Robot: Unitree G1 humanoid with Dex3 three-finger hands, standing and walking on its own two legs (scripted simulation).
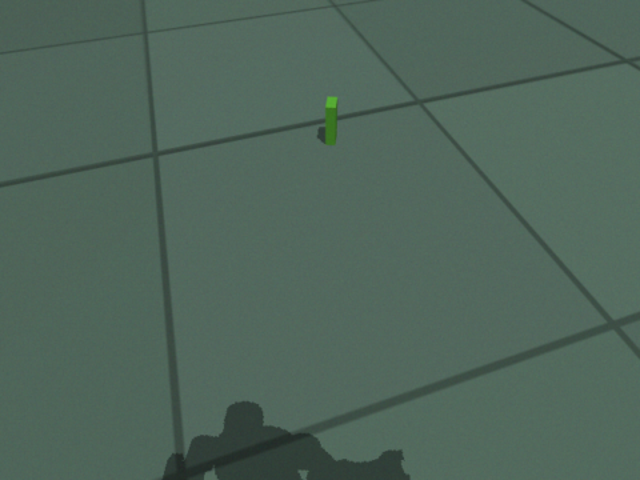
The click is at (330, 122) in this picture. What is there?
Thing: carton on end
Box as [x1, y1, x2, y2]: [325, 97, 337, 144]
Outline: 327,97 325,107 326,144 334,144 336,135 337,97
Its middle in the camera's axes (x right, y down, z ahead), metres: +0.05 -0.55 +1.96
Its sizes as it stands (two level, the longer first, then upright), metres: 0.094 0.048 0.213
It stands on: the floor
